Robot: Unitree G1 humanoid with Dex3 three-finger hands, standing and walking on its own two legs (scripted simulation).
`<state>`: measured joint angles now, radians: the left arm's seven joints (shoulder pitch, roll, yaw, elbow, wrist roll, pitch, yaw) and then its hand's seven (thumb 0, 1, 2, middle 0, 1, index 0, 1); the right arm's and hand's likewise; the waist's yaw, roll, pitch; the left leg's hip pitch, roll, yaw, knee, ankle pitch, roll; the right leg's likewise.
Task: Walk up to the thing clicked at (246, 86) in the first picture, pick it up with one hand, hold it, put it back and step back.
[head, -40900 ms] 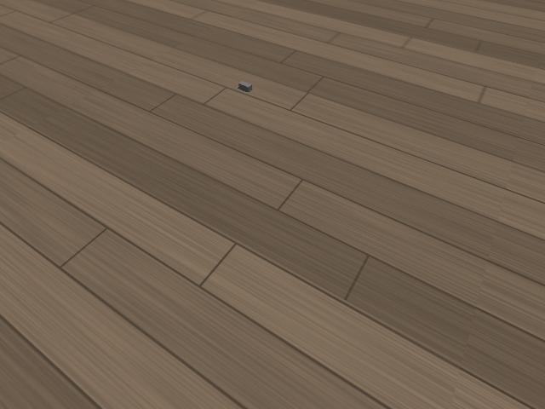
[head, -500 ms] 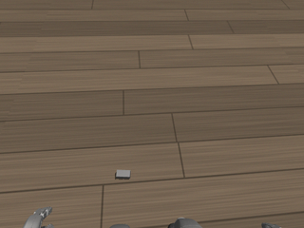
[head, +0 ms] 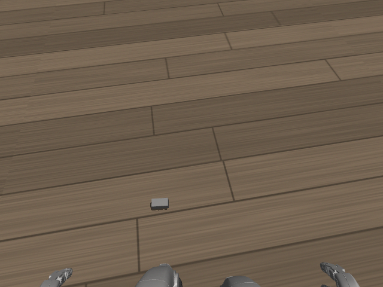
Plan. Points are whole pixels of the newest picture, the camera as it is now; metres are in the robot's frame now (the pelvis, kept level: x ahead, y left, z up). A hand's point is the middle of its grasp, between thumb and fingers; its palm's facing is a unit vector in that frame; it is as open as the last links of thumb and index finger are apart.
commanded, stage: step back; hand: left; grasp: from above
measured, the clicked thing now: (160, 203) +0.53 +0.17 -0.74
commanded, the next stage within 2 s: none
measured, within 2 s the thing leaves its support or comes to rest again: neither
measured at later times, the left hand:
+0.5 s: hand out of the picture -0.04 +0.29 -0.14, palm faces +0.04 -0.94 -0.33, open 7.4 cm
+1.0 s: hand out of the picture -0.21 +0.24 -0.11, palm faces +0.02 -0.90 -0.44, open 7.4 cm
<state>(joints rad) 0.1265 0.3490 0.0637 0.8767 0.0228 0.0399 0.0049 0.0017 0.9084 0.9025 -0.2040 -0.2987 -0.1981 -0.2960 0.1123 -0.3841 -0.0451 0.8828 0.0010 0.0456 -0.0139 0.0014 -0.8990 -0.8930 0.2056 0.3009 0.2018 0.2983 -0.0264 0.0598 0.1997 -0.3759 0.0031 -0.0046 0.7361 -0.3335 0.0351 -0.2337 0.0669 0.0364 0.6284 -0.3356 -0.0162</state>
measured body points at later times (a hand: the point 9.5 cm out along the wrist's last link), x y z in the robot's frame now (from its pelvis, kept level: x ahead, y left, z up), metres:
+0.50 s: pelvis -0.14 +0.02 +0.02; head -0.09 +0.06 +0.46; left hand -0.04 +0.33 -0.12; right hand -0.03 -0.29 -0.08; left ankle -0.11 +0.13 -0.72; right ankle -0.16 -0.14 -0.62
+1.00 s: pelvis -0.31 -0.03 +0.01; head -0.27 -0.06 +0.45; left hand -0.22 +0.29 -0.08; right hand -0.25 -0.36 -0.12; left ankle -0.35 +0.10 -0.66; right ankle -0.25 -0.14 -0.72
